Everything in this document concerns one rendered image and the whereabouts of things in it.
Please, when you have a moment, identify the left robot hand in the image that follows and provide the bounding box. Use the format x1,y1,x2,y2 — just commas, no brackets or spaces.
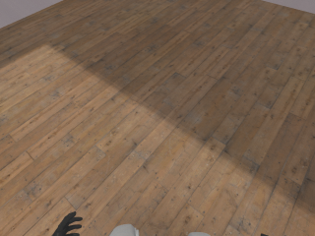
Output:
52,211,83,236

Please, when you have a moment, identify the left robot thigh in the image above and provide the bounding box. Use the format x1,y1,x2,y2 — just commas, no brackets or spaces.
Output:
109,224,140,236

